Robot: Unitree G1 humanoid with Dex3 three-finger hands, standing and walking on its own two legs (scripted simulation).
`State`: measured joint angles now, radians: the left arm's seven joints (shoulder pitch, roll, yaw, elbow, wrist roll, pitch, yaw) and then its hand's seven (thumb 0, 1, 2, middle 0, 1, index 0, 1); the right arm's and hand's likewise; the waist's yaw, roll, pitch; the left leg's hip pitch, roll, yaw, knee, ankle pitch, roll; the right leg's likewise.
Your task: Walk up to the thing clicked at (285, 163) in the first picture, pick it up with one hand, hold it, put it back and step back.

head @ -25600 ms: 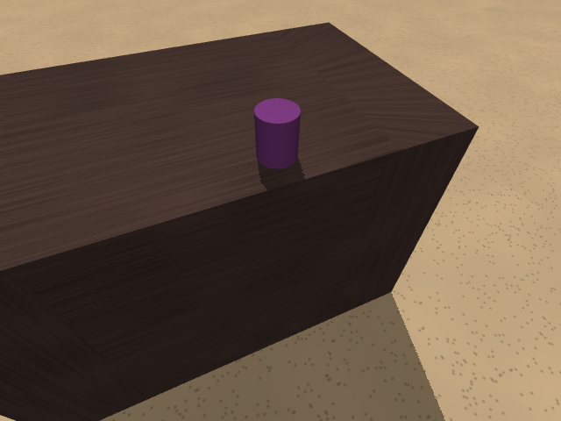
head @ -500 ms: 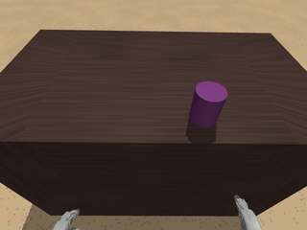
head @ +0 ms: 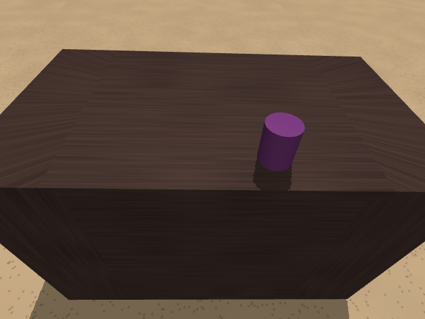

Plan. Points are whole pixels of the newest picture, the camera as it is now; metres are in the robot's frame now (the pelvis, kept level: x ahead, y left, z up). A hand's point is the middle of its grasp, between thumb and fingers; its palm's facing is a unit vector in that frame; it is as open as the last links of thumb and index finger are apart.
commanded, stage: home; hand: right
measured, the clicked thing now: (279, 142) +0.48 -0.16 +0.08
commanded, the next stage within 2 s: stand in 1.12 s
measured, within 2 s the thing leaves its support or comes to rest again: neither
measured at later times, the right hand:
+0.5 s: hand out of the picture +0.08 -0.26 -0.15, palm faces -0.04 +0.93 -0.36, open 17.5 cm
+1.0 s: hand out of the picture +0.09 -0.26 -0.15, palm faces -0.03 +0.93 -0.36, open 17.4 cm
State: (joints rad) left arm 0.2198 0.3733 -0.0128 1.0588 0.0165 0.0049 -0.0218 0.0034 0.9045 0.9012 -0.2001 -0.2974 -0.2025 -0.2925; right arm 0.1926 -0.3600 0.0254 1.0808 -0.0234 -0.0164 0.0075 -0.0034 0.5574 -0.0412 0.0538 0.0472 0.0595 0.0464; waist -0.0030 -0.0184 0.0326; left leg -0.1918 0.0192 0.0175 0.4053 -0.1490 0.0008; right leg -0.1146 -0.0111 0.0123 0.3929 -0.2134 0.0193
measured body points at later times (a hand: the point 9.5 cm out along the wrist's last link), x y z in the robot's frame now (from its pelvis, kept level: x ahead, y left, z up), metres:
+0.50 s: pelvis +0.01 -0.01 +0.00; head +0.01 +0.00 +0.45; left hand +0.06 +0.30 -0.13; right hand +0.08 -0.31 -0.13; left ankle +0.05 +0.12 -0.74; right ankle +0.00 -0.13 -0.74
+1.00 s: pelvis +0.02 +0.00 +0.00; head +0.03 +0.00 +0.45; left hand +0.09 +0.30 -0.13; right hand +0.09 -0.31 -0.12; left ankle +0.05 +0.12 -0.74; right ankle +0.00 -0.13 -0.74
